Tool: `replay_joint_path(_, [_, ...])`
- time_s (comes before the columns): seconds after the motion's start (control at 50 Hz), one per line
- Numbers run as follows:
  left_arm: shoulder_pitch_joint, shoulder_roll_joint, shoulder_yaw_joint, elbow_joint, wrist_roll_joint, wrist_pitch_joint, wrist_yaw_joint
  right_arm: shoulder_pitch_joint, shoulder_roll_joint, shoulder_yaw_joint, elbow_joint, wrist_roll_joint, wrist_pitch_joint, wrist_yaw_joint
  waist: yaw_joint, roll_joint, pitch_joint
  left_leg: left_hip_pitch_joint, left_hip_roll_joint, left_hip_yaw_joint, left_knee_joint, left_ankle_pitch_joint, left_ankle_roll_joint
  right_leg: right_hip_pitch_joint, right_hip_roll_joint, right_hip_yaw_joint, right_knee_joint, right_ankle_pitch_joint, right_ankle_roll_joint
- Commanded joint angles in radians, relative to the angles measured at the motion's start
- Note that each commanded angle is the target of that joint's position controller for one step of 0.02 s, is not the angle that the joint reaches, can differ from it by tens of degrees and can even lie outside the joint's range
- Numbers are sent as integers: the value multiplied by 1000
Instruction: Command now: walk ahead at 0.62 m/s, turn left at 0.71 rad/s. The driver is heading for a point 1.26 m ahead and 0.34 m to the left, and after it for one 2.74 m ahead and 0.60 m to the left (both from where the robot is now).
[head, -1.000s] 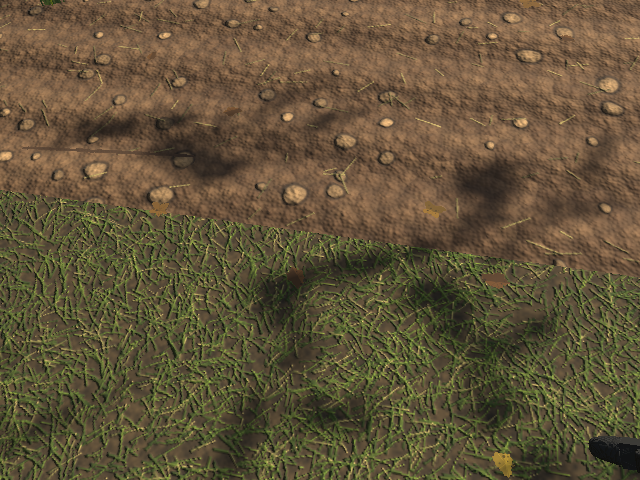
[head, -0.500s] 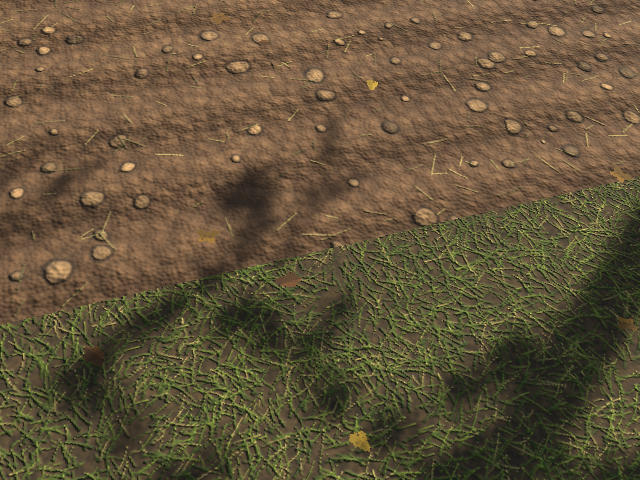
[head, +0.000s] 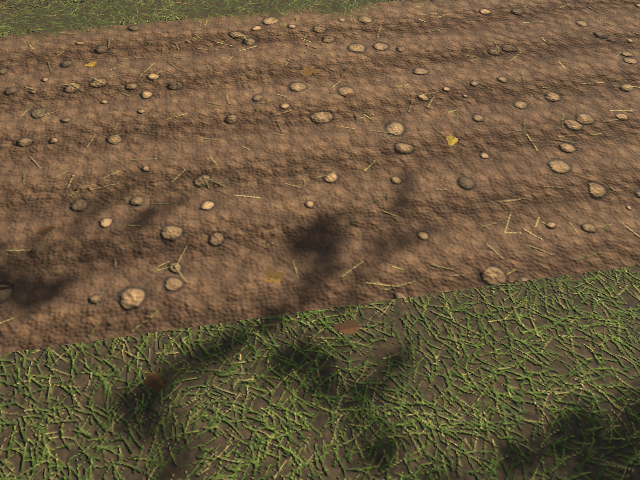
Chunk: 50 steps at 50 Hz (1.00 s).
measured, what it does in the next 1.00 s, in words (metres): walks ahead, turning left: left foot, then right foot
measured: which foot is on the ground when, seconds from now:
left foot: up 0.00-0.28, down 0.30-0.78, up 0.80-1.00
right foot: down 0.00-0.28, up 0.30-0.78, down 0.80-1.00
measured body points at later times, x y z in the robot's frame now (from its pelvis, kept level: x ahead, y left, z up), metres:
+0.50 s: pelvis +0.27 +0.19 -0.01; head +0.29 +0.23 +0.43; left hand +0.36 +0.50 -0.09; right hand +0.42 -0.05 -0.12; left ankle +0.24 +0.22 -0.75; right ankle +0.38 +0.01 -0.65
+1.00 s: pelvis +0.70 +0.41 -0.01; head +0.70 +0.43 +0.44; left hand +0.56 +0.64 -0.14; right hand +0.99 +0.31 -0.07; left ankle +0.64 +0.56 -0.66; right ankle +0.72 +0.35 -0.75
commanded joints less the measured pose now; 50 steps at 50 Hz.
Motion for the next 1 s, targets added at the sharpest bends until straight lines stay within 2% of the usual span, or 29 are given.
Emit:
replay_joint_path(0.02, [-1, 150, 49, -41, 1, -29, -3, -143, -24, 3, -123, 1, -23, 15, 41, -104, 79, -294, 62, -34, -29, 70, -9, 137, -307, 185, -195, -166, -140])
replay_joint_path(0.2, [21, 215, 72, 14, -17, -16, -34, -239, -5, 39, -193, 9, -27, 50, 27, -69, 196, -235, 84, 80, -218, 95, 103, 164, -308, -98, -197, 29, -102])
replay_joint_path(0.24, [-8, 256, 80, 9, -27, -5, -44, -185, -41, 27, -189, 13, -24, 47, -24, -98, 140, -31, 5, 179, -244, 8, 149, 139, -284, -163, -78, 469, -86])
replay_joint_path(0.26, [-20, 284, 84, 7, -35, 3, -47, -81, -81, 6, -170, 22, -18, 39, -90, -134, 65, 133, -65, 233, -211, -61, 170, 121, -282, -182, 82, 786, -81])
replay_joint_path(0.28, [-48, 303, 84, 0, -47, 10, -51, 95, -140, -28, -132, 32, -15, 32, -201, -139, -42, 400, -141, 267, -246, -67, 211, 46, -263, -200, 336, 995, -64])
replay_joint_path(0.3, [-55, 270, 66, -21, -40, 0, -46, 342, -245, -84, -54, 31, -2, 17, -313, -69, -148, 812, -179, 176, -288, -28, 259, -223, -224, -171, 706, 841, -13])
replay_joint_path(0.32, [7, 36, 2, -66, -1, -27, -45, 304, -357, -94, -25, 20, -1, 10, -147, 332, -85, 956, -9, -313, -502, -307, 357, -640, -30, -72, 1143, -293, 58])
replay_joint_path(0.34, [-37, 78, -12, -143, -30, -81, -33, 257, -335, -68, -108, -6, -45, 26, -119, 283, -321, 1019, 167, -888, -806, -673, 481, -773, 63, 238, 1298, -358, 47])
replay_joint_path(0.36, [-202, 197, 12, -171, -71, -108, -23, 231, -228, -44, -117, -9, -75, 40, -168, 87, -192, 940, 195, -887, -913, -640, 400, -846, 21, 284, 1257, -218, 7])
replay_joint_path(0.38, [-209, 174, 5, -178, -75, -122, -18, 235, -205, -35, -101, -16, -92, 40, -127, 47, -99, 836, 196, -841, -907, -560, 394, -864, -3, 277, 1205, -157, -20])
replay_joint_path(0.4, [-182, 152, -2, -153, -41, -128, -12, 168, -167, -21, -108, -23, -101, 38, -73, -21, -53, 681, 163, -734, -867, -427, 370, -783, -50, 296, 1120, -100, -30])
replay_joint_path(0.42, [-122, 152, 4, -131, -20, -118, -16, 91, -134, -10, -135, -38, -103, 32, -10, -23, -34, 543, 110, -625, -832, -339, 357, -679, -80, 321, 1052, -40, -28])
replay_joint_path(0.44, [-99, 155, 9, -120, -15, -101, -25, 54, -113, -2, -157, -45, -102, 25, 18, 8, -7, 468, 66, -558, -850, -311, 355, -632, -83, 321, 1004, -12, -18])
replay_joint_path(0.48, [-127, 154, 11, -120, 1, -77, -30, 57, -94, 6, -158, -25, -105, 6, 18, 0, 55, 397, 26, -459, -898, -194, 352, -612, -81, 293, 866, 26, 14])
replay_joint_path(0.54, [-306, 113, -4, -180, 15, -72, -34, 130, -80, 14, -128, -15, -102, -26, -36, 7, 138, 318, -59, -315, -898, 107, 311, -591, -14, 214, 584, 223, 64])
replay_joint_path(0.62, [-433, 45, -28, -207, 0, -92, -70, 224, -46, 28, -66, -17, -91, -42, -122, 65, 114, 323, -63, -237, -918, 188, 248, -452, 42, 134, 291, 517, 52])
replay_joint_path(0.68, [-503, 69, -17, -228, -28, -99, -90, 271, -41, 34, -13, -22, -90, -44, -156, 108, 140, 525, -2, -219, -905, 307, 226, -518, 41, 120, 177, 535, 0])
replay_joint_path(0.72, [-485, 106, -1, -234, -41, -103, -95, 272, -69, 28, 10, -35, -86, -51, -126, 126, 108, 695, 38, -183, -833, 688, 193, -537, 77, 73, 153, 432, -47])
replay_joint_path(0.74, [-436, 135, 12, -227, -48, -101, -94, 274, -92, 23, 15, -53, -81, -54, -88, 146, 54, 784, 47, -157, -752, 975, 169, -512, 116, 33, 175, 353, -67])
replay_joint_path(0.78, [-117, 203, 39, -151, -78, -74, -77, 201, -139, 9, 4, -98, -66, -57, 90, 195, -123, 802, 72, -111, -402, 1417, 152, -242, 135, 22, 251, 260, -111])
replay_joint_path(0.8, [188, 210, 37, -76, -73, -52, -66, 70, -148, 11, -38, -110, -61, -57, 243, 130, -246, 576, 61, -82, -67, 1332, 143, 131, 35, 143, 291, 268, -157])
replay_joint_path(0.82, [273, 258, 40, -30, -37, -53, -79, 206, 12, 48, -67, -109, -69, -55, 119, -296, -389, 67, -134, -104, 443, 149, 27, 597, -179, 644, 360, -21, -358])
replay_joint_path(0.84, [307, 181, 37, -7, -31, -62, -86, 191, -33, 68, -82, -42, -104, -34, 152, -374, -448, -150, -201, -170, 527, -231, 25, 715, -261, 1064, 80, -353, -415])
replay_joint_path(0.86, [225, 137, 29, -23, -10, -58, -68, 49, -85, 57, -125, -2, -138, -19, 152, -225, -245, -254, -126, -208, 484, -160, 59, 584, -240, 992, 33, -372, -361])
replay_joint_path(0.88, [190, 127, 23, -27, 2, -55, -68, -64, -82, 70, -160, -17, -164, -12, 127, -37, -135, -209, -105, -186, 399, -129, 81, 393, -200, 898, -2, -238, -328])
replay_joint_path(0.9, [151, 112, 14, -21, 3, -58, -76, -123, -45, 75, -176, -43, -179, -5, 66, 88, -14, -156, -95, -158, 293, -111, 101, 193, -143, 815, -40, -109, -313])
replay_joint_path(0.92, [103, 109, 11, -28, 4, -61, -73, -94, -23, 77, -178, -53, -182, -1, -1, 68, 17, -101, -71, -163, 207, -84, 97, 80, -104, 751, -64, -39, -326])
replay_joint_path(0.94, [79, 103, 8, -31, -6, -57, -71, -78, -18, 78, -173, -60, -178, 0, -26, 36, 44, -71, -63, -147, 154, -86, 83, 9, -67, 706, -84, 24, -331])
replay_joint_path(1.0, [79, 108, 7, -19, -44, -51, -55, -130, -10, 85, -215, -76, -171, -8, -49, 10, 116, -32, -34, -92, -91, -64, 23, -198, -38, 622, -118, 112, -328])
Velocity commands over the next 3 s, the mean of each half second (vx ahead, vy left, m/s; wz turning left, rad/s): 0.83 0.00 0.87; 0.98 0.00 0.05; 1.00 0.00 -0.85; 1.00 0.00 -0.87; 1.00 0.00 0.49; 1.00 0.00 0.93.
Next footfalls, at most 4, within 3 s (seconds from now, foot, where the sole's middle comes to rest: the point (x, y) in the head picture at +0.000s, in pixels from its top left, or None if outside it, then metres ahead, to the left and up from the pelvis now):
0.30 left None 0.28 0.24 -0.78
0.80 right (179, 374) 0.75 0.37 -0.78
1.22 left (48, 281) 1.02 0.76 -0.78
1.68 right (166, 171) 1.45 0.53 -0.78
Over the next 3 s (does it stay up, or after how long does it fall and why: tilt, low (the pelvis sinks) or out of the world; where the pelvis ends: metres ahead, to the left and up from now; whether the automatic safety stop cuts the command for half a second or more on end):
stays up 2.43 0.45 -0.04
